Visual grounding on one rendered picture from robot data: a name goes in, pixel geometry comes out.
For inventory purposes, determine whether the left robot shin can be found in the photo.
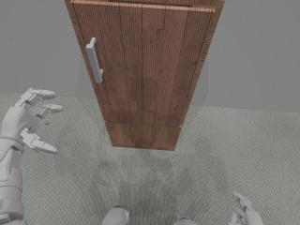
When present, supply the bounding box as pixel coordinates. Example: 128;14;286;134
113;204;123;208

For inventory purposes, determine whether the cupboard door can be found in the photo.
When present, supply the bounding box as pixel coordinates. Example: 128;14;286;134
70;0;216;127

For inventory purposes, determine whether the robot left thigh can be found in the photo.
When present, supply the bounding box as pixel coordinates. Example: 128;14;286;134
100;207;129;225

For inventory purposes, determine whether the robot left hand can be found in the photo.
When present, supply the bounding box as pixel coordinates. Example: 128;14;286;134
0;87;64;155

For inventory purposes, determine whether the handle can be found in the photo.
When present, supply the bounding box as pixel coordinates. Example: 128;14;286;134
85;37;103;83

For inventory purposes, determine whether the robot left forearm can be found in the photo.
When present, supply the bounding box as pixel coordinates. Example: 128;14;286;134
0;138;25;225

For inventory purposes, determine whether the robot right hand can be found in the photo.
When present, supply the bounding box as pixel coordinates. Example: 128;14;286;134
228;191;264;225

